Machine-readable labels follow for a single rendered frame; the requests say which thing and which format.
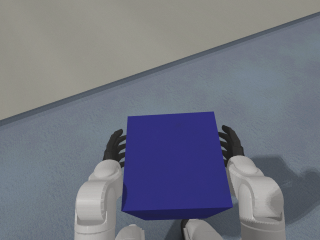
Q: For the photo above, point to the left robot hand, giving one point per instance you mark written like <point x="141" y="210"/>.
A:
<point x="113" y="148"/>

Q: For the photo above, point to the left robot thigh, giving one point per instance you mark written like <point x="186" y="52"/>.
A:
<point x="132" y="232"/>

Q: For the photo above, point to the carton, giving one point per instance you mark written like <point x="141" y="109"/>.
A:
<point x="174" y="167"/>

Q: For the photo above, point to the robot thigh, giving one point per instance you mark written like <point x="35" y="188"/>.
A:
<point x="132" y="232"/>
<point x="200" y="230"/>

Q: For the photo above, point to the robot right forearm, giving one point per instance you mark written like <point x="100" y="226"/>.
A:
<point x="260" y="200"/>

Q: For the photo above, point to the right robot hand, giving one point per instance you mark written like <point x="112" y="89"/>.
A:
<point x="232" y="144"/>

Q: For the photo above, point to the right robot thigh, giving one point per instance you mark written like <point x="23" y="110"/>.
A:
<point x="200" y="230"/>

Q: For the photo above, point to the robot left forearm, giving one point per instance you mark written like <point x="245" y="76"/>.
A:
<point x="96" y="200"/>

